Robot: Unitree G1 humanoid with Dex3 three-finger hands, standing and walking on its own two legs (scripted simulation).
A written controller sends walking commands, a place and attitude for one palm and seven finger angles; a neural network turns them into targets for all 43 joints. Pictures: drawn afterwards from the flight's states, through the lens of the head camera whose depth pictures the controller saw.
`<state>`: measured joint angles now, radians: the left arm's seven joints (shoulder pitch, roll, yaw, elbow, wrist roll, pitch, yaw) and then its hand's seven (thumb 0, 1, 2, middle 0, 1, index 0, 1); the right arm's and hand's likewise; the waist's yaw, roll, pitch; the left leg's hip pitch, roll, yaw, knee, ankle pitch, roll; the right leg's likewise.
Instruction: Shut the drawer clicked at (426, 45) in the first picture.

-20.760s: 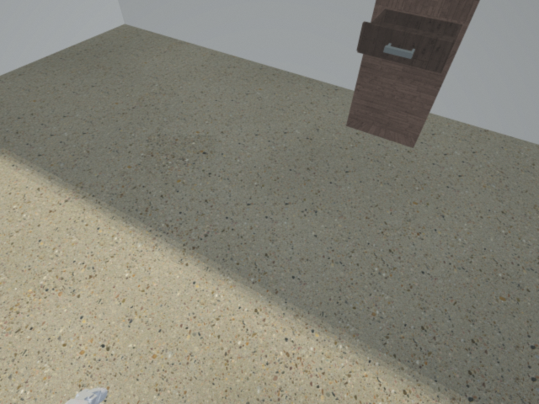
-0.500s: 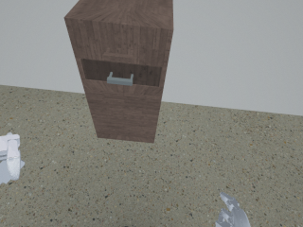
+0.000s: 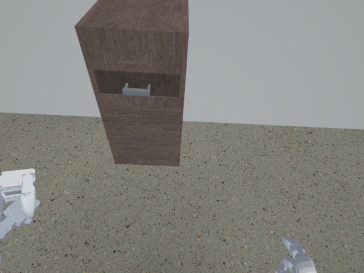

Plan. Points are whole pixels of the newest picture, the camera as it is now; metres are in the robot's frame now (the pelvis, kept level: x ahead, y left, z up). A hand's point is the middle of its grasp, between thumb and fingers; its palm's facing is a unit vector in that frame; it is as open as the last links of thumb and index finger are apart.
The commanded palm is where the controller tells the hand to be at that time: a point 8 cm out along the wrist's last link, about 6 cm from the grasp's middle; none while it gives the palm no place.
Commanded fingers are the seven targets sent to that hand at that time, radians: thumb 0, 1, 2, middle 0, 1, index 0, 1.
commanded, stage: stop stepping back and stand still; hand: left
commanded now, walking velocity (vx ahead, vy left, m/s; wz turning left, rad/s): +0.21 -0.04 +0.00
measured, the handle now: (137, 88) +0.88 +0.23 -0.12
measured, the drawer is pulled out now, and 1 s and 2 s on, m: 0.00 0.00 0.00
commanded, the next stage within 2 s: let the arm hang, fingers relaxed in 0.34 s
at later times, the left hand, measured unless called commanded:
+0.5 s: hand (37, 235) +0.16 +0.24 +0.11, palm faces +0.23 -0.85 -0.47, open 3.2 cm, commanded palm none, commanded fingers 0.00 0.90 0.90 -1.24 -1.43 -1.24 -1.43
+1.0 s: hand out of the picture -0.14 +0.21 -0.17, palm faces +0.06 -0.97 -0.23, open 5.1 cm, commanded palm none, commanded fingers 0.00 0.90 0.90 -0.24 -0.34 -0.24 -0.34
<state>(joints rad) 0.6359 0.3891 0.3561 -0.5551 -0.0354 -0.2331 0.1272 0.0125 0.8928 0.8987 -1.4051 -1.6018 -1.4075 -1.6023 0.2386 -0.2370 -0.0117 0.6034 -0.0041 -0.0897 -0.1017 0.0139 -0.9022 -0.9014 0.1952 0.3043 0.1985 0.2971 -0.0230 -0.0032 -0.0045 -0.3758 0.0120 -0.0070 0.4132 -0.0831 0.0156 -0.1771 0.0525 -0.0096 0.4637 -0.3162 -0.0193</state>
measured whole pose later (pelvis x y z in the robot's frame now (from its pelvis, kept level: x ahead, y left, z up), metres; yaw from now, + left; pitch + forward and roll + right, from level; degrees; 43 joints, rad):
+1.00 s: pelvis -0.05 +0.02 +0.00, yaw +1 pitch -2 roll -1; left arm 0.43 0.21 0.03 1.13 0.01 0.03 0.02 0.01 0.91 0.90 -0.60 -0.77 -0.60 -0.76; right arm 0.39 -0.14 -0.01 1.10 -0.02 0.03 -0.03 0.01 -0.90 -0.90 0.20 0.30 0.20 0.30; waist 0.00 0.01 0.07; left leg -0.30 0.01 -0.04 0.48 -0.15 -0.01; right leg -0.20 0.00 -0.11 0.49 -0.26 -0.04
